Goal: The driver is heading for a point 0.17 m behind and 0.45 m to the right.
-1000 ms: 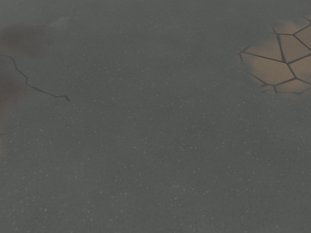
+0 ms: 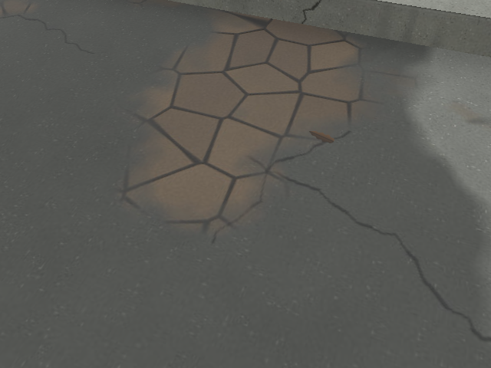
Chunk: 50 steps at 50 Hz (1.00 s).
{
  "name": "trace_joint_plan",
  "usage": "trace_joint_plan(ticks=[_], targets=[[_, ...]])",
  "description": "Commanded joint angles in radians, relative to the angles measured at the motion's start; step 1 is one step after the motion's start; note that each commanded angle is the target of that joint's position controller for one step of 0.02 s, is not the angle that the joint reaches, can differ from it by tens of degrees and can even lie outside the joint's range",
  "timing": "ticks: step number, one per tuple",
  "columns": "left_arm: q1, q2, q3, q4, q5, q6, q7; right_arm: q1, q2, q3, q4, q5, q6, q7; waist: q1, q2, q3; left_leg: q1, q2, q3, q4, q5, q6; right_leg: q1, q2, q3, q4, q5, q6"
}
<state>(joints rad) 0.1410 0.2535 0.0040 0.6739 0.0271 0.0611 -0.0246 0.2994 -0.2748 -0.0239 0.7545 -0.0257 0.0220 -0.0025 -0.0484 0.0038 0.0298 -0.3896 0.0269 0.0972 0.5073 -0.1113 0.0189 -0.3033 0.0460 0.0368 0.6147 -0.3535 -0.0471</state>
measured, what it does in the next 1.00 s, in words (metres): steps to the right, turning right: left foot, then right foot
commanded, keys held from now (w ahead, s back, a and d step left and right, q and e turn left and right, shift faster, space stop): shift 0.10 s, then e+shift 0.26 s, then w+e+shift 0.58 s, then e+shift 0.06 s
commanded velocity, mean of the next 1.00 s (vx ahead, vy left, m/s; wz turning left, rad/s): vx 0.43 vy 0.00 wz -0.71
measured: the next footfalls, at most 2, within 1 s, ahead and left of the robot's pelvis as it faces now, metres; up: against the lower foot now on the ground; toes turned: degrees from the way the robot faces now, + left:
left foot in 0.36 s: +0.01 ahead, +0.12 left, +0.00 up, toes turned -11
right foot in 0.94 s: +0.24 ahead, -0.28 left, +0.00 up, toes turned -45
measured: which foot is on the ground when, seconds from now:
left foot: down 0.00-0.00, up 0.02-0.34, down 0.36-0.96, up 0.98-1.00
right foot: down 0.00-0.36, up 0.38-0.92, down 0.94-1.00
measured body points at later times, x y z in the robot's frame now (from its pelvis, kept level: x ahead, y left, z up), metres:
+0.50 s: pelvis -0.01 +0.03 +0.02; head +0.01 +0.04 +0.47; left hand +0.15 +0.29 -0.10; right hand +0.03 -0.27 -0.07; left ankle -0.03 +0.12 -0.73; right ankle -0.02 -0.10 -0.65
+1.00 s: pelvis +0.17 -0.18 -0.04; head +0.20 -0.20 +0.41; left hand +0.50 -0.12 -0.12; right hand -0.05 -0.35 -0.17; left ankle +0.05 +0.11 -0.61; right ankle +0.21 -0.26 -0.73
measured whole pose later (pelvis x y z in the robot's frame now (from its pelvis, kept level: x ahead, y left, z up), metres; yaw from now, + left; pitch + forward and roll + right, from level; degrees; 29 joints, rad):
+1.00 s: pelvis +0.17 -0.18 -0.04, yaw -42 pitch +1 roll +0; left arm 0.07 0.31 0.07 0.66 0.02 0.01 -0.05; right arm 0.46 -0.27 -0.05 0.89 -0.02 -0.04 0.00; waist -0.05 0.00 0.06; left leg -0.03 0.16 0.14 1.17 -0.40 -0.05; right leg -0.56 0.10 -0.13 0.83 -0.30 -0.19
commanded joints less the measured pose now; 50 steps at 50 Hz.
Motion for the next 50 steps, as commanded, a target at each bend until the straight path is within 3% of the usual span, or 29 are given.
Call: trace_joint_plan(ticks=[1, 2, 4, 5, 6, 8, 12, 14, 16, 17, 18, 19, 20, 21, 22, 23, 25, 29, 33, 39, 41, 42, 44, 45, 46, 47, 48, 49, 50], targets=[[0.096, 0.183, 0.035, -0.045, 0.021, -0.020, 0.012, 0.032, -0.021, -0.010, -0.088, 0.009, 0.008, 0.009, 0.040, -0.236, -0.076, -0.205, 0.012, -0.034, 0.107, -0.392, -0.025, 0.232, -0.337, 0.446, -0.410, -0.085, -0.113], [0.065, 0.193, 0.044, -0.046, 0.022, -0.025, 0.026, -0.027, -0.083, -0.025, -0.086, 0.004, 0.021, -0.006, 0.079, -0.200, -0.005, -0.085, -0.011, -0.100, 0.210, -0.406, -0.032, -0.061, -0.397, 0.462, -0.451, -0.047, -0.188], [-0.045, 0.104, 0.017, -0.028, 0.017, -0.044, 0.038, -0.011, -0.073, -0.030, -0.056, 0.020, 0.030, -0.001, -0.003, -0.152, 0.039, 0.038, -0.012, -0.121, 0.283, -0.281, -0.025, -0.144, -0.259, 0.276, -0.426, 0.064, -0.150], [-0.062, 0.092, 0.014, -0.027, 0.013, -0.052, 0.041, 0.018, -0.074, -0.032, -0.034, 0.015, 0.029, -0.002, -0.013, -0.152, 0.015, 0.053, -0.017, -0.107, 0.287, -0.252, -0.024, -0.095, -0.212, 0.218, -0.402, 0.154, -0.127], [-0.047, 0.113, 0.024, -0.022, 0.004, -0.056, 0.043, 0.021, -0.088, -0.039, -0.026, 0.006, 0.026, -0.006, -0.002, -0.164, 0.010, 0.037, -0.029, -0.088, 0.304, -0.258, -0.023, -0.044, -0.186, 0.202, -0.350, 0.320, -0.131], [0.038, 0.150, 0.045, -0.001, -0.012, -0.055, 0.037, -0.008, -0.087, -0.041, -0.042, 0.009, 0.022, -0.014, 0.032, -0.129, -0.034, -0.026, -0.048, -0.092, 0.313, -0.332, -0.029, 0.096, -0.206, 0.247, -0.273, 0.546, -0.167], [0.114, 0.176, 0.081, 0.021, -0.014, -0.040, 0.037, -0.084, -0.068, -0.035, -0.091, 0.029, 0.020, -0.037, 0.076, -0.149, -0.069, -0.090, -0.063, -0.126, 0.238, -0.374, -0.040, 0.227, -0.228, 0.377, -0.222, 0.597, -0.205], [0.098, 0.177, 0.094, 0.020, -0.014, -0.032, 0.033, -0.076, -0.067, -0.033, -0.102, 0.036, 0.015, -0.041, 0.066, -0.158, -0.093, -0.028, -0.086, -0.134, 0.152, -0.366, -0.035, 0.217, -0.207, 0.424, -0.219, 0.588, -0.190], [0.040, 0.179, 0.105, 0.010, -0.021, -0.025, 0.026, -0.005, -0.058, -0.030, -0.087, 0.038, 0.008, -0.045, 0.014, -0.144, -0.113, 0.137, -0.104, -0.130, -0.045, -0.266, -0.023, 0.135, -0.153, 0.425, -0.199, 0.517, -0.135], [0.008, 0.167, 0.106, -0.001, -0.030, -0.024, 0.026, 0.054, -0.078, -0.037, -0.071, 0.030, 0.001, -0.051, -0.018, -0.120, -0.125, 0.294, -0.067, -0.141, -0.187, -0.161, -0.014, 0.021, -0.104, 0.396, -0.168, 0.384, -0.076], [0.030, 0.101, 0.092, -0.017, -0.036, -0.026, 0.028, 0.074, -0.169, -0.057, -0.072, 0.011, 0.000, -0.059, -0.004, 0.036, -0.124, 0.437, 0.132, -0.299, -0.279, -0.215, 0.033, -0.161, -0.013, 0.297, -0.032, 0.107, -0.005], [0.038, 0.075, 0.090, -0.038, -0.033, -0.026, 0.031, 0.006, -0.275, -0.083, -0.097, -0.005, 0.009, -0.053, -0.005, 0.296, -0.085, 0.422, 0.383, -0.548, -0.353, -0.367, 0.143, -0.385, 0.141, 0.045, 0.168, -0.183, 0.030], [-0.024, 0.182, 0.109, -0.046, 0.020, -0.023, 0.024, 0.003, -0.226, -0.076, -0.103, -0.017, 0.010, -0.044, -0.019, 0.195, -0.030, 0.327, 0.409, -0.547, -0.379, -0.539, 0.180, -0.411, -0.004, 0.073, 0.305, -0.133, 0.023], [-0.026, 0.201, 0.125, -0.034, 0.020, -0.020, 0.005, -0.042, -0.162, -0.056, -0.110, -0.012, 0.002, -0.041, 0.011, 0.153, 0.010, 0.301, 0.345, -0.501, -0.398, -0.610, 0.155, -0.420, -0.004, 0.080, 0.378, -0.061, 0.016], [0.008, 0.189, 0.126, -0.014, 0.016, -0.014, -0.014, -0.090, -0.138, -0.048, -0.119, -0.006, -0.004, -0.040, 0.042, 0.146, 0.047, 0.295, 0.289, -0.417, -0.408, -0.578, 0.114, -0.447, -0.006, 0.075, 0.449, 0.003, 0.022], [0.039, 0.181, 0.126, -0.003, 0.017, -0.010, -0.032, -0.107, -0.136, -0.047, -0.120, 0.002, -0.016, -0.042, 0.059, 0.162, 0.034, 0.329, 0.256, -0.348, -0.404, -0.533, 0.088, -0.470, -0.013, 0.061, 0.524, 0.049, 0.027], [0.059, 0.149, 0.115, 0.007, 0.010, -0.011, -0.049, -0.084, -0.137, -0.050, -0.114, 0.002, -0.035, -0.034, 0.051, 0.135, 0.029, 0.358, 0.227, -0.246, -0.393, -0.469, 0.066, -0.514, -0.030, 0.030, 0.614, 0.096, 0.035], [-0.039, 0.128, 0.103, -0.032, 0.009, -0.016, -0.062, 0.033, -0.144, -0.058, -0.070, -0.004, -0.066, -0.020, -0.004, 0.096, 0.060, 0.414, 0.245, -0.147, -0.382, -0.415, 0.057, -0.613, -0.069, 0.009, 0.624, 0.190, 0.055], [-0.110, 0.119, 0.096, -0.057, 0.011, -0.023, -0.074, 0.105, -0.149, -0.062, -0.026, -0.008, -0.090, -0.017, -0.028, 0.089, 0.102, 0.464, 0.288, -0.087, -0.401, -0.377, 0.071, -0.683, -0.102, 0.006, 0.559, 0.231, 0.052], [-0.239, 0.090, 0.069, -0.113, 0.004, -0.037, -0.095, 0.167, -0.122, -0.058, 0.055, -0.020, -0.113, -0.018, -0.034, 0.074, 0.184, 0.523, 0.307, 0.080, -0.450, -0.234, 0.071, -0.693, -0.154, -0.089, 0.405, 0.212, -0.040], [-0.294, 0.069, 0.053, -0.138, 0.002, -0.041, -0.095, 0.198, -0.120, -0.056, 0.089, -0.023, -0.112, -0.019, -0.038, 0.066, 0.201, 0.557, 0.300, 0.151, -0.433, -0.055, 0.070, -0.658, -0.149, -0.146, 0.331, 0.167, -0.084], [-0.296, 0.060, 0.046, -0.144, 0.001, -0.042, -0.091, 0.194, -0.127, -0.055, 0.100, -0.022, -0.109, -0.020, -0.022, 0.065, 0.192, 0.563, 0.288, 0.200, -0.393, 0.154, 0.064, -0.596, -0.130, -0.181, 0.280, 0.131, -0.112], [-0.200, 0.064, 0.046, -0.119, -0.006, -0.044, -0.071, 0.167, -0.170, -0.060, 0.107, -0.013, -0.098, -0.025, 0.055, 0.092, 0.094, 0.540, 0.280, 0.270, -0.223, 0.838, 0.053, -0.332, -0.026, -0.270, 0.217, 0.062, -0.163], [-0.074, 0.094, 0.061, -0.089, -0.010, -0.048, -0.058, 0.157, -0.212, -0.068, 0.107, -0.012, -0.085, -0.026, 0.126, 0.107, 0.012, 0.524, 0.299, 0.271, -0.046, 1.077, 0.058, -0.170, 0.030, -0.280, 0.217, 0.010, -0.179], [0.101, 0.137, 0.084, -0.045, -0.016, -0.055, -0.045, 0.136, -0.256, -0.080, 0.095, -0.002, -0.074, -0.020, 0.208, 0.119, -0.090, 0.444, 0.318, 0.251, 0.181, 1.141, 0.067, 0.061, 0.076, -0.261, 0.193, -0.021, -0.198], [0.331, 0.195, 0.121, 0.035, -0.008, -0.061, -0.024, 0.098, -0.258, -0.079, 0.075, 0.001, -0.072, -0.010, 0.308, 0.079, -0.202, 0.225, 0.298, 0.229, 0.501, 0.926, 0.045, 0.415, 0.091, -0.162, 0.089, -0.013, -0.225], [0.221, 0.296, 0.156, 0.035, -0.023, -0.048, 0.000, 0.123, -0.125, -0.058, 0.035, 0.006, -0.077, 0.011, 0.175, -0.197, -0.193, -0.181, 0.093, 0.187, 0.866, -0.224, -0.015, 0.644, -0.107, 0.245, -0.100, -0.219, -0.251], [0.231, 0.389, 0.167, -0.028, -0.001, -0.041, 0.001, 0.057, -0.130, -0.048, -0.090, 0.007, -0.106, 0.019, 0.164, -0.187, -0.349, -0.413, -0.025, -0.021, 1.121, -0.390, -0.066, 0.765, -0.320, 0.793, -0.279, -0.198, -0.392], [0.273, 0.347, 0.160, -0.002, 0.006, -0.043, 0.011, -0.102, -0.164, -0.050, -0.123, 0.010, -0.123, 0.014, 0.206, 0.001, -0.262, -0.485, 0.024, -0.134, 1.101, -0.267, -0.059, 0.711, -0.316, 0.728, -0.325, 0.088, -0.353]])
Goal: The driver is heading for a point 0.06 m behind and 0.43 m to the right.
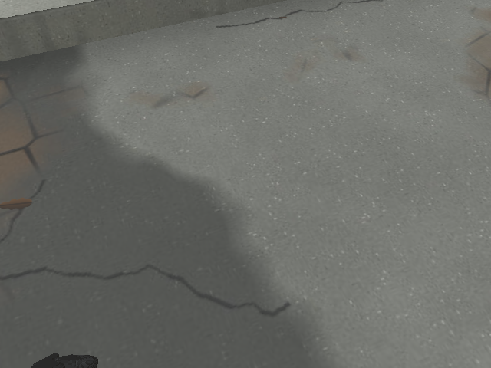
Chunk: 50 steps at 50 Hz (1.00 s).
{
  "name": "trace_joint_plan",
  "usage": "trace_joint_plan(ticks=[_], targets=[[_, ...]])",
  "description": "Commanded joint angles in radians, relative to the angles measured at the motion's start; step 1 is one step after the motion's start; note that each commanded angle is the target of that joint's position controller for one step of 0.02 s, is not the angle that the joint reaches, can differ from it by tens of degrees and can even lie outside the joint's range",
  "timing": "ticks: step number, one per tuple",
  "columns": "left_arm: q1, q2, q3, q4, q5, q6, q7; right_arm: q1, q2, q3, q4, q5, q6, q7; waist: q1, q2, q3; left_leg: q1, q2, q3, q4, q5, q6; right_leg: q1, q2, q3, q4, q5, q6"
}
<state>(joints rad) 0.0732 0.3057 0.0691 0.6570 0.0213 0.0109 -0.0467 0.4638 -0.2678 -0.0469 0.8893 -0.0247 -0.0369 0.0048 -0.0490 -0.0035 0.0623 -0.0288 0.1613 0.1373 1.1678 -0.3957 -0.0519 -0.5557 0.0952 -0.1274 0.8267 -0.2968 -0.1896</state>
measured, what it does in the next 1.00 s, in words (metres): walks ahead, turning right: left foot, then right foot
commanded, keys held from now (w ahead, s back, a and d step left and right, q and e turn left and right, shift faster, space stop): e+shift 0.86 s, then w+e+shift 0.14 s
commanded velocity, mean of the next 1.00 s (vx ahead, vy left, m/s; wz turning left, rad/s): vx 0.20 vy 0.00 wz -0.99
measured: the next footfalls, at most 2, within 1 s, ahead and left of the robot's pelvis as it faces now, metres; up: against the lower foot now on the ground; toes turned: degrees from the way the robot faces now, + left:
left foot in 0.40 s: +0.49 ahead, -0.03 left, +0.00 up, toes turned -30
right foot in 0.80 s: +0.28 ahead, -0.18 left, +0.00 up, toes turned -50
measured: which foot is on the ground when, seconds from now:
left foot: up 0.00-0.38, down 0.40-0.80, up 0.82-1.00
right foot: down 0.00-0.40, up 0.42-0.78, down 0.80-1.00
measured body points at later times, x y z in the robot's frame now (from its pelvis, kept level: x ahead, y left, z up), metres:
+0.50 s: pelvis +0.29 -0.04 +0.03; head +0.34 -0.07 +0.47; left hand +0.50 +0.20 -0.08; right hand +0.34 -0.35 -0.07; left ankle +0.45 -0.01 -0.69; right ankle +0.14 -0.04 -0.58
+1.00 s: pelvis +0.32 -0.09 +0.05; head +0.30 -0.13 +0.50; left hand +0.63 -0.05 -0.02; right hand +0.14 -0.35 -0.07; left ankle +0.46 -0.02 -0.62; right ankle +0.26 -0.14 -0.69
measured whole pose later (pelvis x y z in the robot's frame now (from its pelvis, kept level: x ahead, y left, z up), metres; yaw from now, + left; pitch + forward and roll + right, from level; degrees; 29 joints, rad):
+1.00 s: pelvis +0.32 -0.09 +0.05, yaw -60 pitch +2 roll +2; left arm 0.28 0.31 0.06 0.62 0.02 0.06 -0.02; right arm 0.22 -0.33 -0.06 0.67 -0.04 0.05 0.02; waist 0.01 0.04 0.00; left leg -0.53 0.04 0.00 0.99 -0.35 -0.07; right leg -0.28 0.10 0.14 0.49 -0.25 -0.10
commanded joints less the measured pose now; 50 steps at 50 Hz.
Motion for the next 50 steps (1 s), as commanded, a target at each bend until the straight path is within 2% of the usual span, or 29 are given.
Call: trace_joint_plan(ticks=[1, 3, 5, 9, 15, 16, 18, 19, 20, 21, 22, 23, 24, 25, 27, 29, 31, 35, 37, 39, 40, 41, 42, 43, 44, 45, 46, 47, 50], targets=[[0.317, 0.270, 0.085, 0.046, 0.005, -0.007, 0.047, -0.227, -0.132, -0.013, -0.253, 0.019, -0.073, -0.001, 0.131, 0.016, -0.148, -0.805, -0.077, -0.166, 0.366, 0.054, 0.012, 0.776, -0.359, 0.764, -0.511, 0.351, -0.194], [0.212, 0.193, 0.059, 0.034, -0.007, -0.031, 0.064, -0.156, -0.130, -0.010, -0.217, -0.014, -0.046, -0.008, 0.025, 0.079, -0.052, -0.657, -0.019, -0.173, 0.236, 0.025, -0.004, 0.515, -0.251, 0.523, -0.474, 0.702, -0.146], [0.184, 0.146, 0.038, 0.029, -0.033, -0.043, 0.060, -0.121, -0.137, -0.013, -0.206, -0.037, 0.000, -0.003, -0.014, 0.065, -0.059, -0.563, 0.002, -0.163, 0.125, 0.007, -0.033, 0.396, -0.188, 0.426, -0.489, 0.891, -0.112], [0.237, 0.175, 0.048, 0.045, -0.025, -0.045, 0.054, -0.249, -0.101, 0.003, -0.261, -0.028, 0.030, -0.002, 0.014, 0.031, -0.087, -0.568, -0.063, -0.104, -0.066, 0.151, -0.033, 0.348, -0.084, 0.370, -0.438, 1.100, -0.026], [0.366, 0.156, 0.048, 0.085, -0.027, -0.006, 0.077, -0.486, -0.093, 0.035, -0.330, -0.008, 0.016, -0.009, 0.137, -0.041, -0.082, -0.562, -0.206, -0.108, -0.449, 0.390, 0.026, 0.466, -0.036, 0.474, -0.343, 1.005, 0.105], [0.359, 0.162, 0.050, 0.082, -0.022, -0.004, 0.082, -0.482, -0.105, 0.037, -0.329, -0.007, 0.010, -0.013, 0.134, -0.046, -0.087, -0.518, -0.230, -0.120, -0.519, 0.393, 0.036, 0.480, -0.032, 0.501, -0.311, 1.001, 0.125], [0.271, 0.185, 0.056, 0.048, -0.013, -0.012, 0.087, -0.361, -0.160, 0.025, -0.292, -0.002, -0.002, -0.032, 0.063, -0.073, -0.133, -0.271, -0.268, -0.158, -0.645, 0.418, 0.060, 0.412, -0.009, 0.551, -0.179, 0.976, 0.188], [0.220, 0.197, 0.058, 0.030, -0.014, -0.025, 0.082, -0.235, -0.198, 0.011, -0.256, 0.004, -0.011, -0.044, -0.004, -0.093, -0.163, -0.126, -0.232, -0.204, -0.705, 0.487, 0.076, 0.370, 0.005, 0.573, -0.050, 0.920, 0.211], [0.195, 0.165, 0.049, 0.010, -0.028, -0.036, 0.072, -0.078, -0.217, 0.001, -0.220, 0.006, -0.024, -0.054, -0.088, -0.004, -0.242, 0.120, -0.069, -0.297, -0.777, 0.731, 0.122, 0.270, 0.047, 0.480, 0.224, 0.487, 0.235], [0.309, 0.054, 0.027, -0.007, -0.038, -0.031, 0.078, -0.072, -0.241, 0.003, -0.249, 0.001, -0.019, -0.054, -0.012, 0.174, -0.352, 0.321, 0.269, -0.514, -0.585, 1.382, 0.215, 0.090, 0.180, 0.304, 0.527, -0.506, 0.210], [0.434, 0.125, 0.033, -0.001, -0.028, -0.021, 0.081, -0.108, -0.219, -0.009, -0.269, 0.002, -0.004, -0.052, 0.039, 0.201, -0.552, 0.338, 0.413, -0.739, -0.631, 1.283, 0.370, 0.045, 0.105, 0.300, 0.690, -0.395, 0.209], [0.355, 0.171, 0.040, 0.021, 0.008, -0.002, 0.072, -0.222, -0.152, 0.001, -0.309, 0.010, 0.009, -0.064, 0.036, 0.087, -0.454, 0.178, 0.320, -0.677, -0.713, 0.966, 0.373, 0.032, 0.046, 0.259, 0.690, -0.236, 0.206], [0.270, 0.178, 0.044, 0.004, 0.016, 0.015, 0.056, -0.290, -0.080, 0.024, -0.320, 0.009, 0.019, -0.067, 0.047, 0.044, -0.305, 0.040, 0.229, -0.533, -0.766, 0.715, 0.334, 0.009, 0.015, 0.241, 0.648, -0.171, 0.210], [0.243, 0.163, 0.044, -0.007, 0.015, 0.031, 0.044, -0.323, -0.067, 0.031, -0.320, 0.001, 0.025, -0.068, 0.062, 0.042, -0.232, -0.047, 0.179, -0.451, -0.811, 0.584, 0.304, 0.007, -0.009, 0.231, 0.620, -0.152, 0.222], [0.259, 0.125, 0.032, -0.011, 0.004, 0.066, 0.026, -0.326, -0.102, 0.020, -0.296, -0.004, 0.027, -0.061, 0.081, 0.101, -0.121, -0.226, 0.122, -0.290, -0.872, 0.527, 0.272, 0.073, -0.039, 0.200, 0.511, -0.139, 0.229], [0.236, 0.084, 0.016, -0.034, -0.005, 0.072, 0.020, -0.300, -0.124, 0.007, -0.273, -0.013, 0.020, -0.049, 0.082, 0.117, -0.118, -0.245, 0.117, -0.208, -0.877, 0.555, 0.266, 0.095, -0.057, 0.172, 0.390, -0.129, 0.220], [0.197, 0.072, 0.007, -0.063, -0.004, 0.075, 0.010, -0.300, -0.142, -0.005, -0.270, -0.014, 0.019, -0.040, 0.083, 0.140, -0.134, -0.247, 0.144, -0.158, -0.880, 0.512, 0.261, 0.118, -0.097, 0.155, 0.273, -0.112, 0.205], [0.121, 0.086, 0.005, -0.110, -0.012, 0.081, -0.009, -0.327, -0.178, -0.026, -0.286, -0.019, 0.032, -0.023, 0.074, 0.191, -0.136, -0.316, 0.158, -0.049, -0.877, 0.237, 0.202, 0.256, -0.117, 0.081, 0.042, -0.083, 0.174], [0.091, 0.100, 0.013, -0.127, -0.016, 0.078, -0.012, -0.301, -0.198, -0.036, -0.286, -0.018, 0.044, -0.017, 0.060, 0.177, -0.132, -0.313, 0.181, -0.021, -0.836, 0.122, 0.166, 0.298, -0.100, 0.045, -0.054, -0.092, 0.162], [0.160, 0.111, 0.025, -0.099, -0.014, 0.067, -0.006, -0.264, -0.192, -0.042, -0.280, -0.013, 0.062, -0.008, 0.085, 0.075, -0.133, -0.385, 0.158, 0.036, -0.685, 0.004, 0.085, 0.432, -0.071, 0.072, -0.218, -0.067, 0.132], [0.219, 0.163, 0.039, -0.084, -0.005, 0.056, 0.010, -0.231, -0.165, -0.042, -0.273, -0.006, 0.076, 0.002, 0.112, -0.145, -0.078, -0.505, 0.077, 0.113, -0.435, -0.111, 0.011, 0.467, -0.189, 0.328, -0.450, -0.071, 0.084], [0.187, 0.319, 0.070, -0.141, -0.006, 0.051, 0.030, -0.256, -0.106, -0.022, -0.359, -0.004, 0.090, -0.001, 0.082, -0.364, -0.037, -0.739, -0.090, 0.062, -0.203, -0.306, -0.070, 0.407, -0.451, 0.797, -0.576, 0.066, -0.042], [0.231, 0.297, 0.083, -0.127, 0.009, 0.052, 0.048, -0.358, -0.161, -0.032, -0.376, -0.007, 0.098, -0.012, 0.152, -0.207, -0.056, -0.714, -0.089, -0.120, -0.075, -0.248, -0.056, 0.354, -0.427, 0.741, -0.557, 0.155, -0.115], [0.178, 0.264, 0.070, -0.117, 0.012, 0.051, 0.058, -0.343, -0.137, -0.027, -0.374, 0.009, 0.096, -0.016, 0.095, -0.191, -0.045, -0.698, -0.082, -0.160, -0.066, -0.149, -0.045, 0.331, -0.360, 0.641, -0.533, 0.155, -0.098], [0.129, 0.230, 0.064, -0.117, 0.010, 0.054, 0.057, -0.301, -0.143, -0.027, -0.351, 0.004, 0.083, -0.014, 0.061, -0.161, -0.057, -0.659, -0.066, -0.172, -0.105, -0.025, -0.032, 0.313, -0.276, 0.567, -0.566, -0.127, -0.059], [0.087, 0.214, 0.059, -0.130, 0.011, 0.053, 0.051, -0.282, -0.164, -0.037, -0.332, -0.016, 0.074, -0.009, 0.049, -0.184, -0.082, -0.641, -0.085, -0.146, -0.103, 0.035, -0.023, 0.320, -0.228, 0.559, -0.590, -0.278, -0.040], [0.089, 0.187, 0.049, -0.136, 0.008, 0.046, 0.041, -0.262, -0.180, -0.044, -0.305, -0.028, 0.072, -0.002, 0.055, -0.181, -0.099, -0.629, -0.096, -0.140, -0.096, 0.056, -0.020, 0.334, -0.208, 0.567, -0.606, -0.341, -0.045], [0.117, 0.173, 0.043, -0.128, 0.002, 0.038, 0.030, -0.273, -0.180, -0.046, -0.301, -0.029, 0.072, 0.005, 0.063, -0.154, -0.108, -0.631, -0.106, -0.146, -0.111, 0.058, -0.018, 0.353, -0.209, 0.595, -0.618, -0.380, -0.050], [0.206, 0.182, 0.050, -0.091, 0.000, 0.013, 0.020, -0.345, -0.143, -0.035, -0.312, -0.014, 0.065, 0.019, 0.090, -0.105, -0.083, -0.662, -0.126, -0.164, -0.237, 0.062, -0.018, 0.414, -0.213, 0.647, -0.614, -0.367, -0.070]])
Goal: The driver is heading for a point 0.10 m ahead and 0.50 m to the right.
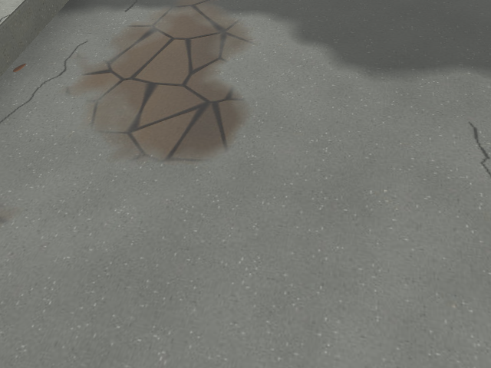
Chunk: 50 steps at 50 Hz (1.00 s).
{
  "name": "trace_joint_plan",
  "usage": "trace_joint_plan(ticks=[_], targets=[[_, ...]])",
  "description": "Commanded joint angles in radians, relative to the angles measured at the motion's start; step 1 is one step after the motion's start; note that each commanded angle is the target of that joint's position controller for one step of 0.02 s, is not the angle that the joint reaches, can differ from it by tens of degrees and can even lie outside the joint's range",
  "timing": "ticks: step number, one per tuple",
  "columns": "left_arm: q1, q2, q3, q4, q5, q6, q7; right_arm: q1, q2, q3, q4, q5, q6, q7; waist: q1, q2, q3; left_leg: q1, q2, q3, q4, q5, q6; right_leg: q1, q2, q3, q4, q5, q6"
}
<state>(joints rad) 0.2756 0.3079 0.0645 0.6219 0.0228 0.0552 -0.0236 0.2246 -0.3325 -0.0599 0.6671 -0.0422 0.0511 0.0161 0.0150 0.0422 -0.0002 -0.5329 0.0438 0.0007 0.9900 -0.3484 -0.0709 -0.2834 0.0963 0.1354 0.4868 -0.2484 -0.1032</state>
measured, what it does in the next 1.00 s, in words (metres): walks ahead, turning right: left foot, then right foot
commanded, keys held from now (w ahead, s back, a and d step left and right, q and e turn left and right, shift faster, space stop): w+e+shift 0.94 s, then e+shift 0.04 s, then shift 0.02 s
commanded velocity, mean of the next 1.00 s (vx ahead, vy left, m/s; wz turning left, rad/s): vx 0.86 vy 0.00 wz -1.00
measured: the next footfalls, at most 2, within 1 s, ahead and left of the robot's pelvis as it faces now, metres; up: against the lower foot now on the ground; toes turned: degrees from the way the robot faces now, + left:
left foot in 0.20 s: +0.14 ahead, +0.13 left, +0.00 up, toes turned -14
right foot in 0.66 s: +0.42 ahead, -0.25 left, +0.00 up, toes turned -41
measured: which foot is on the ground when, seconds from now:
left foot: up 0.00-0.18, down 0.20-0.66, up 0.68-1.00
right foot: down 0.00-0.20, up 0.22-0.64, down 0.66-1.00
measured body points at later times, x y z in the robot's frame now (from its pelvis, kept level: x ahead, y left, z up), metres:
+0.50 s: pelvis +0.20 -0.03 -0.01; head +0.23 -0.02 +0.43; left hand +0.53 +0.08 -0.08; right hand +0.05 -0.28 -0.12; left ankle +0.11 +0.15 -0.74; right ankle +0.25 -0.19 -0.65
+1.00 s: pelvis +0.54 -0.34 -0.02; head +0.56 -0.37 +0.43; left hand +0.76 -0.14 -0.14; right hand +0.52 -0.67 -0.07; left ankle +0.81 -0.41 -0.69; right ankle +0.39 -0.22 -0.74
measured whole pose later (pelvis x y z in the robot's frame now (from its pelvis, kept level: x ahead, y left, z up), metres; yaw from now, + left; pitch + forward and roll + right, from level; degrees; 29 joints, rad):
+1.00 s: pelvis +0.54 -0.34 -0.02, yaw -55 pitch +3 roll +0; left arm 0.46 0.33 0.06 0.82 0.00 -0.07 -0.01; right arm -0.01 -0.27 0.01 0.56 -0.05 -0.05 0.02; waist 0.11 0.00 0.05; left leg -0.76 0.10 -0.04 0.68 0.00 -0.03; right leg 0.09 0.20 0.25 0.30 -0.39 -0.19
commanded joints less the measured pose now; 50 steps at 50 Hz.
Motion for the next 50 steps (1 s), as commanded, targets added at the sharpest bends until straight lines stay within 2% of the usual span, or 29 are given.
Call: trace_joint_plan(ticks=[1, 6, 8, 9, 10, 11, 12, 13, 14, 16, 17, 23, 25, 27, 29, 30, 31, 32, 33, 34, 35, 36, 37, 38, 39, 41, 44, 47, 50], targets=[[0.016, 0.183, 0.056, -0.049, 0.000, -0.038, -0.002, -0.125, -0.072, -0.019, -0.090, 0.006, -0.028, 0.010, 0.033, -0.149, -0.013, -0.155, -0.017, -0.031, -0.104, 0.020, -0.002, 0.148, -0.210, 0.390, -0.264, -0.391, -0.159], [-0.041, 0.196, 0.057, -0.068, -0.005, -0.061, -0.006, -0.169, -0.050, -0.002, -0.100, 0.030, -0.049, 0.005, 0.017, -0.167, 0.005, 0.071, -0.056, -0.052, -0.335, 0.001, 0.006, -0.019, -0.173, 0.418, -0.205, -0.309, -0.156], [-0.148, 0.182, 0.052, -0.100, -0.007, -0.064, -0.012, -0.029, -0.062, -0.010, -0.058, 0.052, -0.060, -0.014, -0.074, -0.134, 0.000, 0.397, -0.064, -0.052, -0.473, 0.068, 0.031, -0.243, -0.136, 0.419, -0.145, -0.292, -0.112], [-0.172, 0.150, 0.043, -0.104, -0.008, -0.069, -0.012, 0.092, -0.090, -0.021, -0.021, 0.050, -0.070, -0.030, -0.137, -0.060, -0.015, 0.606, -0.049, -0.030, -0.540, 0.100, 0.038, -0.381, -0.075, 0.362, -0.029, -0.338, -0.068], [-0.161, 0.073, 0.021, -0.108, -0.016, -0.083, -0.007, 0.203, -0.166, -0.039, -0.001, 0.028, -0.085, -0.046, -0.175, 0.096, -0.069, 0.774, 0.118, -0.180, -0.616, -0.079, 0.059, -0.513, 0.022, 0.220, 0.220, -0.399, -0.018], [-0.177, 0.003, -0.004, -0.151, -0.026, -0.094, -0.005, 0.215, -0.264, -0.050, -0.027, -0.001, -0.094, -0.053, -0.167, 0.246, -0.091, 0.799, 0.384, -0.583, -0.784, -0.475, 0.108, -0.660, 0.101, 0.063, 0.502, -0.359, 0.011], [-0.188, 0.056, -0.003, -0.162, -0.010, -0.092, -0.001, 0.113, -0.254, -0.059, -0.037, -0.012, -0.095, -0.048, -0.103, 0.181, -0.043, 0.677, 0.445, -0.742, -0.827, -0.563, 0.166, -0.721, -0.021, 0.031, 0.648, -0.185, 0.014], [-0.215, 0.106, 0.010, -0.148, 0.011, -0.084, -0.007, 0.067, -0.171, -0.039, -0.051, 0.001, -0.098, -0.040, -0.084, 0.076, 0.003, 0.613, 0.398, -0.636, -0.798, -0.511, 0.163, -0.714, -0.062, 0.019, 0.712, -0.104, 0.019], [-0.203, 0.112, 0.015, -0.131, 0.025, -0.079, -0.026, 0.059, -0.132, -0.026, -0.048, 0.012, -0.102, -0.035, -0.068, 0.039, 0.019, 0.573, 0.329, -0.475, -0.782, -0.394, 0.141, -0.692, -0.076, 0.014, 0.733, -0.056, 0.030], [-0.165, 0.104, 0.015, -0.103, 0.026, -0.063, -0.063, 0.077, -0.105, -0.015, -0.027, 0.017, -0.113, -0.037, -0.054, 0.080, 0.016, 0.536, 0.242, -0.254, -0.797, -0.206, 0.119, -0.652, -0.104, -0.025, 0.809, 0.023, 0.052], [-0.171, 0.089, 0.009, -0.102, 0.025, -0.057, -0.069, 0.101, -0.099, -0.015, -0.008, 0.016, -0.120, -0.032, -0.055, 0.079, 0.028, 0.526, 0.225, -0.185, -0.804, -0.141, 0.116, -0.659, -0.113, -0.034, 0.843, 0.059, 0.054], [-0.348, 0.063, -0.011, -0.134, 0.019, -0.045, -0.079, 0.223, -0.053, -0.009, 0.087, 0.003, -0.152, -0.014, -0.085, 0.048, 0.148, 0.528, 0.209, 0.092, -0.870, 0.102, 0.119, -0.704, -0.142, -0.105, 0.728, 0.152, 0.041], [-0.422, 0.047, -0.023, -0.150, 0.019, -0.048, -0.092, 0.253, -0.055, -0.010, 0.119, 0.002, -0.155, -0.021, -0.098, 0.040, 0.189, 0.556, 0.204, 0.168, -0.906, 0.202, 0.118, -0.671, -0.155, -0.187, 0.584, 0.142, 0.018], [-0.471, 0.020, -0.040, -0.159, 0.016, -0.053, -0.100, 0.289, -0.074, -0.014, 0.153, 0.000, -0.151, -0.028, -0.103, 0.035, 0.202, 0.607, 0.203, 0.246, -0.894, 0.455, 0.110, -0.595, -0.141, -0.270, 0.446, 0.092, -0.026], [-0.414, 0.012, -0.044, -0.134, 0.009, -0.056, -0.085, 0.280, -0.110, -0.017, 0.165, 0.005, -0.142, -0.036, -0.044, 0.062, 0.132, 0.622, 0.206, 0.314, -0.764, 1.122, 0.101, -0.371, -0.048, -0.364, 0.343, 0.036, -0.080], [-0.324, 0.036, -0.034, -0.111, 0.006, -0.058, -0.074, 0.276, -0.151, -0.025, 0.166, 0.007, -0.131, -0.042, 0.018, 0.094, 0.063, 0.649, 0.231, 0.314, -0.628, 1.378, 0.103, -0.260, -0.007, -0.371, 0.331, -0.004, -0.099], [-0.156, 0.076, -0.014, -0.066, -0.001, -0.062, -0.061, 0.245, -0.197, -0.036, 0.157, 0.006, -0.115, -0.045, 0.110, 0.118, -0.034, 0.642, 0.262, 0.303, -0.423, 1.502, 0.116, -0.094, 0.027, -0.349, 0.322, -0.062, -0.122], [0.071, 0.132, 0.016, 0.001, -0.004, -0.069, -0.042, 0.205, -0.216, -0.042, 0.135, 0.010, -0.107, -0.040, 0.204, 0.124, -0.146, 0.527, 0.276, 0.279, -0.154, 1.462, 0.130, 0.185, 0.058, -0.305, 0.272, -0.090, -0.154], [0.186, 0.181, 0.050, 0.063, -0.003, -0.070, -0.019, 0.197, -0.179, -0.036, 0.128, -0.001, -0.106, -0.033, 0.231, 0.050, -0.198, 0.281, 0.218, 0.259, 0.157, 0.927, 0.110, 0.472, 0.017, -0.161, 0.171, -0.105, -0.168], [0.063, 0.296, 0.077, 0.040, -0.005, -0.052, -0.002, 0.189, -0.035, -0.003, 0.031, 0.007, -0.115, -0.004, 0.078, -0.256, -0.189, -0.190, 0.005, 0.223, 0.538, -0.102, 0.040, 0.700, -0.252, 0.371, 0.034, -0.286, -0.262], [0.137, 0.324, 0.086, 0.008, 0.005, -0.039, 0.003, 0.084, -0.109, -0.009, -0.056, 0.017, -0.141, -0.003, 0.130, -0.124, -0.339, -0.312, -0.036, -0.004, 0.646, -0.069, 0.042, 0.773, -0.327, 0.693, -0.119, -0.293, -0.340], [0.160, 0.301, 0.085, 0.048, 0.004, -0.042, 0.015, -0.003, -0.107, -0.003, -0.077, 0.021, -0.159, -0.005, 0.132, -0.050, -0.235, -0.358, 0.016, -0.060, 0.594, 0.001, 0.053, 0.694, -0.322, 0.635, -0.184, -0.204, -0.308], [0.141, 0.259, 0.076, 0.074, -0.001, -0.057, 0.023, 0.019, -0.089, 0.009, -0.066, 0.020, -0.167, -0.011, 0.073, 0.008, -0.090, -0.322, 0.055, -0.054, 0.490, 0.020, 0.056, 0.507, -0.301, 0.551, -0.212, -0.097, -0.284], [0.095, 0.229, 0.065, 0.074, 0.000, -0.075, 0.032, 0.015, -0.081, 0.014, -0.058, 0.000, -0.160, -0.014, 0.026, 0.052, -0.030, -0.251, 0.086, -0.059, 0.412, -0.004, 0.047, 0.357, -0.249, 0.456, -0.211, -0.010, -0.264], [0.041, 0.196, 0.048, 0.070, -0.002, -0.088, 0.038, 0.065, -0.076, 0.017, -0.038, -0.023, -0.139, -0.015, -0.033, 0.060, 0.006, -0.195, 0.101, -0.062, 0.374, -0.030, 0.037, 0.254, -0.197, 0.366, -0.213, 0.054, -0.251], [0.036, 0.146, 0.024, 0.075, -0.018, -0.115, 0.031, 0.075, -0.068, 0.019, -0.042, -0.039, -0.099, -0.009, -0.070, 0.012, 0.051, -0.149, 0.121, -0.053, 0.275, -0.097, 0.006, 0.089, -0.155, 0.324, -0.236, 0.111, -0.268], [0.059, 0.151, 0.024, 0.089, -0.013, -0.139, 0.024, -0.144, -0.034, 0.038, -0.131, -0.025, -0.089, 0.002, -0.029, -0.022, 0.145, -0.117, 0.100, 0.013, 0.012, 0.077, -0.015, -0.081, -0.085, 0.274, -0.320, 0.165, -0.243], [0.113, 0.167, 0.034, 0.120, -0.023, -0.146, 0.014, -0.237, -0.008, 0.052, -0.155, -0.004, -0.098, 0.013, 0.022, -0.058, 0.113, 0.016, 0.034, 0.028, -0.234, 0.382, 0.016, -0.047, -0.063, 0.250, -0.303, 0.452, -0.180], [0.166, 0.187, 0.041, 0.164, -0.037, -0.135, 0.025, -0.236, -0.012, 0.053, -0.153, -0.001, -0.112, 0.003, 0.049, -0.051, 0.059, 0.150, -0.063, 0.059, -0.416, 0.455, 0.070, 0.113, -0.058, 0.224, -0.164, 0.876, -0.096]])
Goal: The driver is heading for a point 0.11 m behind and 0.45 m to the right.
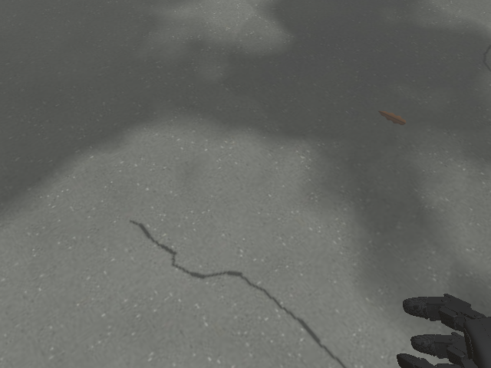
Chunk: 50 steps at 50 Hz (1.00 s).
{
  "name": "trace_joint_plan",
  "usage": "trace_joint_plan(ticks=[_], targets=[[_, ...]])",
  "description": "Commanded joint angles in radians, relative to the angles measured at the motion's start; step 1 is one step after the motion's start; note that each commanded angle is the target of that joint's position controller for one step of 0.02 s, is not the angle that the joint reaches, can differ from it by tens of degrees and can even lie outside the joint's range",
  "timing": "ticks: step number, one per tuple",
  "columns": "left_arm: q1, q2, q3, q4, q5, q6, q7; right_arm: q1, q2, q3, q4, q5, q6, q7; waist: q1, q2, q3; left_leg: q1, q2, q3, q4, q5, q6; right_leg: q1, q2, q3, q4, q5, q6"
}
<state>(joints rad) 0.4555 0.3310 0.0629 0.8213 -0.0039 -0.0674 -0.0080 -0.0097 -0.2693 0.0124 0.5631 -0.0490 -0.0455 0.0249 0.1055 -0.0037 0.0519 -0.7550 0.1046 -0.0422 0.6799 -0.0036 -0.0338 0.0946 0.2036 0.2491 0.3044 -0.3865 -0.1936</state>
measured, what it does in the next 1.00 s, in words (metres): walks ahead, turning right: left foot, then right foot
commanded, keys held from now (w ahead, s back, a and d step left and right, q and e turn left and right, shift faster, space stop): shift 0.48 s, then e+shift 0.50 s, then w+e+shift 0.02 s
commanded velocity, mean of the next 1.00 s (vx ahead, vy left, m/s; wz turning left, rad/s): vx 0.18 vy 0.00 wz -0.53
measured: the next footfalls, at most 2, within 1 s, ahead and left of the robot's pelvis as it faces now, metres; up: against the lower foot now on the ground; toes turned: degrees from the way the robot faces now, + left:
left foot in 0.08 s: +0.31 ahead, +0.14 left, +0.00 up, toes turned -5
right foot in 0.46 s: +0.40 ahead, -0.11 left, +0.00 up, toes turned -8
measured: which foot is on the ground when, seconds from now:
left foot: up 0.00-0.06, down 0.08-0.46, up 0.48-0.82, down 0.84-1.00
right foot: down 0.00-0.08, up 0.10-0.44, down 0.46-0.84, up 0.86-1.00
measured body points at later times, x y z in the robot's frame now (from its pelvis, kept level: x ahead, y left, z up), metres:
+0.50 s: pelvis +0.29 +0.00 +0.00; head +0.31 -0.03 +0.45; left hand +0.53 +0.18 -0.09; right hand +0.24 -0.27 -0.14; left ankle +0.27 +0.14 -0.72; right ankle +0.36 -0.11 -0.73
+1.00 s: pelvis +0.31 +0.02 +0.02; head +0.34 +0.03 +0.47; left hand +0.54 +0.23 -0.11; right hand +0.29 -0.29 -0.07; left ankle +0.36 +0.10 -0.72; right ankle +0.26 -0.08 -0.64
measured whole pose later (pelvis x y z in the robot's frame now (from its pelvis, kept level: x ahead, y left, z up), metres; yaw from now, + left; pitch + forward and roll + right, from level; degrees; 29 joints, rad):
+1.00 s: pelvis +0.31 +0.02 +0.02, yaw -33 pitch +0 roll -1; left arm 0.24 0.34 0.12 0.78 0.03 0.07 -0.03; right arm 0.17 -0.27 -0.03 0.69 -0.03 0.05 -0.05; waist 0.03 -0.04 0.04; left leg -0.21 0.01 0.07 0.43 -0.23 0.04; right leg -0.56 0.12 0.09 1.10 -0.34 0.02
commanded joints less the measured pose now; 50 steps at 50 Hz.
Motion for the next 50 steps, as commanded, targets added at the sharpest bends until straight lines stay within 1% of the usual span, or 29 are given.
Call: trace_joint_plan(ticks=[1, 3, 4, 5, 6, 7, 8, 9, 10, 12, 15, 17, 21, 22, 23, 24, 25, 26, 29, 32, 37, 41, 42, 43, 44, 45, 47, 49, 50], targets=[[0.003, 0.172, 0.045, -0.024, -0.010, -0.013, 0.017, 0.054, -0.098, -0.029, -0.032, 0.003, -0.022, -0.017, -0.055, -0.029, -0.047, 0.479, -0.163, 0.098, -0.141, 0.123, 0.043, -0.224, -0.165, 0.125, 0.111, 1.134, 0.035], [-0.080, 0.212, 0.054, -0.034, -0.008, -0.021, 0.017, 0.334, -0.182, -0.068, 0.045, 0.009, -0.036, -0.045, -0.227, -0.045, -0.175, 0.789, -0.126, 0.056, -0.223, 0.233, 0.061, -0.244, -0.153, 0.114, 0.468, 1.121, 0.103], [-0.119, 0.136, 0.037, -0.056, -0.010, -0.026, 0.018, 0.498, -0.237, -0.085, 0.094, -0.004, -0.045, -0.055, -0.296, 0.015, -0.255, 1.002, 0.034, -0.034, -0.177, 0.460, 0.100, -0.369, -0.085, 0.035, 0.770, 0.696, 0.137], [0.001, 0.027, 0.014, -0.094, -0.044, -0.019, 0.036, 0.538, -0.273, -0.090, 0.090, -0.021, -0.047, -0.040, -0.211, 0.321, -0.460, 1.292, 0.428, -0.405, -0.019, 1.219, 0.272, -0.614, 0.055, -0.088, 1.209, -0.256, 0.186], [0.015, 0.097, 0.017, -0.083, -0.020, -0.011, 0.047, 0.538, -0.234, -0.095, 0.086, 0.000, -0.032, -0.021, -0.221, 0.194, -0.595, 1.331, 0.429, -0.477, -0.011, 1.250, 0.339, -0.713, -0.005, -0.045, 1.313, -0.202, 0.183], [-0.055, 0.109, 0.015, -0.087, -0.013, -0.004, 0.044, 0.422, -0.187, -0.092, 0.064, 0.009, -0.031, -0.027, -0.213, 0.198, -0.538, 1.211, 0.386, -0.455, -0.117, 0.868, 0.344, -0.773, -0.064, -0.054, 1.288, -0.089, 0.180], [-0.118, 0.103, 0.009, -0.085, 0.013, 0.009, 0.031, 0.343, -0.093, -0.067, 0.071, 0.016, -0.029, -0.031, -0.187, 0.110, -0.373, 1.020, 0.284, -0.346, -0.195, 0.617, 0.300, -0.774, -0.112, -0.095, 1.191, -0.053, 0.176], [-0.164, 0.076, 0.004, -0.103, 0.026, 0.021, 0.012, 0.324, -0.066, -0.053, 0.095, 0.015, -0.034, -0.035, -0.167, 0.097, -0.271, 0.907, 0.244, -0.289, -0.235, 0.500, 0.284, -0.795, -0.138, -0.081, 1.117, -0.062, 0.174], [-0.185, 0.062, 0.002, -0.102, 0.044, 0.037, -0.002, 0.350, -0.068, -0.051, 0.124, 0.020, -0.038, -0.036, -0.165, 0.052, -0.164, 0.750, 0.211, -0.229, -0.288, 0.547, 0.270, -0.744, -0.140, -0.104, 1.058, -0.062, 0.176], [-0.162, 0.007, -0.011, -0.115, 0.054, 0.060, -0.016, 0.351, -0.107, -0.059, 0.166, 0.030, -0.052, -0.026, -0.106, 0.053, -0.111, 0.596, 0.202, -0.147, -0.338, 0.620, 0.263, -0.669, -0.137, -0.114, 0.919, -0.051, 0.181], [-0.147, -0.021, -0.034, -0.127, 0.039, 0.067, -0.031, 0.235, -0.130, -0.063, 0.165, 0.022, -0.053, -0.008, -0.036, 0.127, -0.146, 0.458, 0.129, 0.021, -0.371, 0.624, 0.213, -0.496, -0.160, -0.170, 0.598, 0.129, 0.175], [-0.191, -0.016, -0.040, -0.125, 0.029, 0.069, -0.039, 0.223, -0.126, -0.064, 0.171, 0.032, -0.048, 0.001, -0.049, 0.162, -0.154, 0.417, 0.090, 0.071, -0.383, 0.470, 0.177, -0.373, -0.166, -0.202, 0.454, 0.291, 0.174], [-0.255, 0.013, -0.035, -0.120, 0.048, 0.058, -0.028, 0.272, -0.147, -0.073, 0.199, 0.050, -0.024, 0.000, -0.065, 0.099, -0.103, 0.416, 0.092, 0.058, -0.304, 0.167, 0.128, -0.261, -0.182, -0.207, 0.254, 0.375, 0.154], [-0.246, 0.025, -0.032, -0.107, 0.058, 0.046, -0.022, 0.311, -0.136, -0.071, 0.211, 0.042, -0.015, -0.001, -0.077, 0.065, -0.098, 0.427, 0.062, 0.065, -0.232, 0.079, 0.108, -0.235, -0.184, -0.198, 0.208, 0.366, 0.144], [-0.239, 0.060, -0.030, -0.114, 0.064, 0.030, -0.016, 0.388, -0.118, -0.068, 0.222, 0.026, -0.004, -0.002, -0.093, -0.047, -0.107, 0.414, 0.013, 0.103, -0.116, -0.103, 0.068, -0.191, -0.297, -0.087, 0.148, 0.643, 0.127], [-0.238, 0.094, -0.033, -0.140, 0.059, 0.026, -0.007, 0.514, -0.059, -0.054, 0.216, 0.023, 0.011, -0.005, -0.146, -0.222, -0.169, 0.364, -0.077, 0.143, 0.064, -0.563, 0.030, -0.133, -0.546, 0.171, 0.130, 1.024, 0.035], [-0.202, 0.093, -0.022, -0.124, 0.018, 0.042, 0.010, 0.515, -0.082, -0.057, 0.228, 0.048, 0.048, -0.024, -0.094, -0.238, -0.262, 0.396, -0.098, 0.084, 0.165, -0.654, 0.036, -0.154, -0.538, 0.208, 0.110, 0.886, -0.082], [-0.212, 0.113, -0.009, -0.115, 0.010, 0.054, 0.014, 0.450, -0.129, -0.068, 0.206, 0.046, 0.067, -0.033, -0.095, -0.208, -0.199, 0.320, -0.108, 0.065, 0.243, -0.644, 0.037, -0.175, -0.487, 0.228, 0.074, 0.721, -0.088], [-0.257, 0.109, 0.007, -0.111, 0.014, 0.073, 0.023, 0.364, -0.132, -0.078, 0.185, 0.038, 0.085, -0.044, -0.123, -0.133, -0.120, 0.263, -0.097, 0.023, 0.309, -0.535, 0.028, -0.246, -0.388, 0.161, 0.036, 0.626, -0.047], [-0.268, 0.077, 0.017, -0.113, 0.014, 0.076, 0.020, 0.315, -0.100, -0.073, 0.162, 0.036, 0.095, -0.053, -0.128, -0.094, -0.153, 0.289, -0.112, 0.011, 0.292, -0.489, 0.011, -0.280, -0.349, 0.167, 0.026, 0.553, -0.048], [-0.250, 0.095, 0.050, -0.108, 0.026, 0.094, 0.008, 0.231, -0.083, -0.065, 0.112, 0.040, 0.100, -0.059, -0.110, -0.119, -0.151, 0.361, -0.154, -0.010, 0.119, -0.446, 0.017, -0.354, -0.308, 0.260, -0.016, 0.284, -0.038], [-0.302, 0.106, 0.067, -0.118, 0.017, 0.110, -0.004, 0.326, -0.094, -0.068, 0.133, 0.047, 0.088, -0.072, -0.169, -0.129, -0.132, 0.643, -0.195, 0.007, -0.231, -0.330, 0.055, -0.520, -0.227, 0.287, -0.019, 0.111, 0.072], [-0.291, 0.073, 0.059, -0.125, 0.005, 0.108, 0.001, 0.354, -0.154, -0.083, 0.137, 0.034, 0.080, -0.084, -0.172, -0.050, -0.125, 0.756, -0.083, -0.074, -0.374, -0.361, 0.080, -0.629, -0.152, 0.228, 0.045, -0.050, 0.145], [-0.285, 0.010, 0.048, -0.159, -0.018, 0.105, 0.006, 0.314, -0.283, -0.113, 0.105, 0.017, 0.078, -0.086, -0.159, 0.226, -0.134, 0.779, 0.239, -0.398, -0.504, -0.583, 0.172, -0.777, 0.003, -0.003, 0.344, -0.170, 0.203], [-0.275, 0.091, 0.067, -0.134, 0.036, 0.101, 0.012, 0.184, -0.273, -0.111, 0.077, 0.010, 0.085, -0.086, -0.128, 0.201, -0.046, 0.568, 0.339, -0.439, -0.554, -0.541, 0.239, -0.775, -0.042, -0.116, 0.572, -0.115, 0.218], [-0.266, 0.135, 0.085, -0.117, 0.047, 0.105, 0.005, 0.141, -0.180, -0.084, 0.060, 0.013, 0.083, -0.085, -0.094, 0.116, -0.023, 0.471, 0.277, -0.337, -0.523, -0.428, 0.244, -0.677, -0.092, -0.121, 0.698, -0.062, 0.219], [-0.168, 0.102, 0.084, -0.082, 0.046, 0.126, -0.019, 0.045, -0.116, -0.064, 0.037, 0.017, 0.076, -0.082, -0.022, 0.120, -0.024, 0.468, 0.149, -0.122, -0.453, -0.204, 0.190, -0.639, -0.097, -0.140, 0.874, 0.022, 0.213], [-0.153, 0.083, 0.073, -0.077, 0.027, 0.137, -0.036, 0.059, -0.105, -0.060, 0.026, 0.017, 0.075, -0.081, -0.044, 0.131, -0.027, 0.536, 0.123, -0.012, -0.415, -0.070, 0.190, -0.676, -0.119, -0.185, 0.923, 0.035, 0.228], [-0.194, 0.082, 0.067, -0.099, 0.026, 0.137, -0.043, 0.132, -0.124, -0.068, 0.041, 0.014, 0.072, -0.075, -0.084, 0.147, -0.046, 0.616, 0.136, -0.017, -0.441, -0.226, 0.186, -0.724, -0.144, -0.203, 0.883, 0.063, 0.228]])
Velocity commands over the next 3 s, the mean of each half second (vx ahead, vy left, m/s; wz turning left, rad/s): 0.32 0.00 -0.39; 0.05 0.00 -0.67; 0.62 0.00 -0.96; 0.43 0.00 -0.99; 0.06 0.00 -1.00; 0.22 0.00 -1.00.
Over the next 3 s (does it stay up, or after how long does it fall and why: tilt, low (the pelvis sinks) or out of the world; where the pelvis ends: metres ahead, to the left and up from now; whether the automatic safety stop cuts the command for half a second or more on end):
stays up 0.39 -0.63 0.02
